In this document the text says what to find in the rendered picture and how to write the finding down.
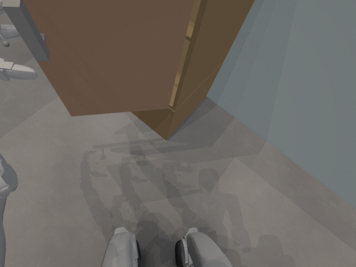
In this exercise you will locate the right robot shin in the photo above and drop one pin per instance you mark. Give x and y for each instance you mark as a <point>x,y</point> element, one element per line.
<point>192,230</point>

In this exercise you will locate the handle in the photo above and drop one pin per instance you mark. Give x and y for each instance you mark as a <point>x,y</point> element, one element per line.
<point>24,24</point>

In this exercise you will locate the robot right thigh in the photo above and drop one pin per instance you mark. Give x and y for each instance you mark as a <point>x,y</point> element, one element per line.
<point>201,251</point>

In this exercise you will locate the cupboard door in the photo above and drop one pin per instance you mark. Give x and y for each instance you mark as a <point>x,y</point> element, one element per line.
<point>111,56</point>

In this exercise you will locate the left robot hand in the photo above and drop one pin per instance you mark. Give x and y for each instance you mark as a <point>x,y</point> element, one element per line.
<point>9,69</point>

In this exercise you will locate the robot left upper arm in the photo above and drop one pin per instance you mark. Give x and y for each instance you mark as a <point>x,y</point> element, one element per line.
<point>8,183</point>

